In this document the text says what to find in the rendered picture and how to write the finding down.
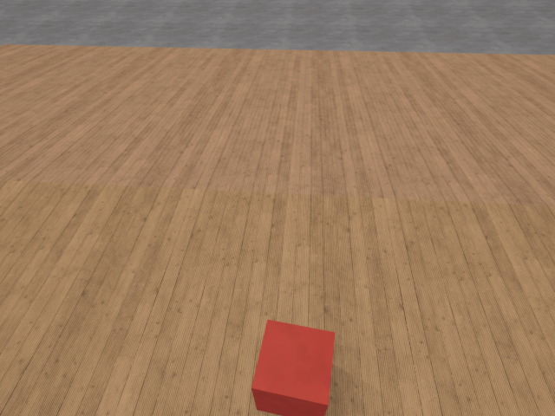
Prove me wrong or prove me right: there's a carton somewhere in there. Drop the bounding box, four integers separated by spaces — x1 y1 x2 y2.
251 320 335 416

